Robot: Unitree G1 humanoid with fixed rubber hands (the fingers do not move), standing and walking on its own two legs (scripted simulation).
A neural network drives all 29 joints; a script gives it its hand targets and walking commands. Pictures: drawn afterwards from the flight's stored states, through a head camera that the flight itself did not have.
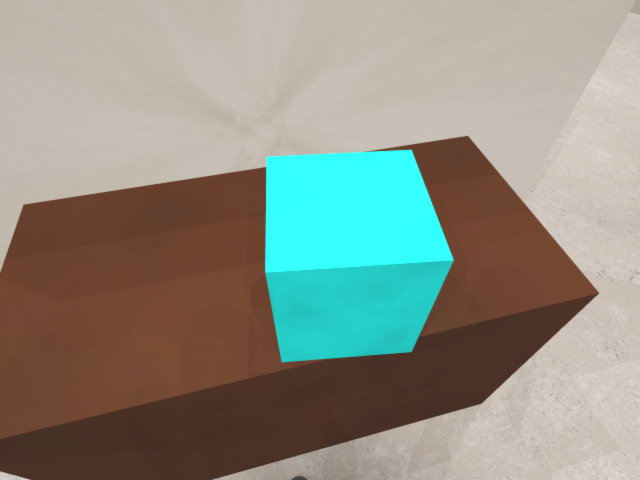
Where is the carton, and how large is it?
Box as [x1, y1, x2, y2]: [265, 150, 453, 361]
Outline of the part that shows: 411,150 266,157 265,273 281,361 411,351 453,260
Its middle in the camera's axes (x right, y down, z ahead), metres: +0.04 +0.04 +0.58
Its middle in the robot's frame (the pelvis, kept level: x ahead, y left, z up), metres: +0.41 -0.02 +0.00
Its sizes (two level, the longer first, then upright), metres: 0.210 0.200 0.250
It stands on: a pedestal, 0.65 m high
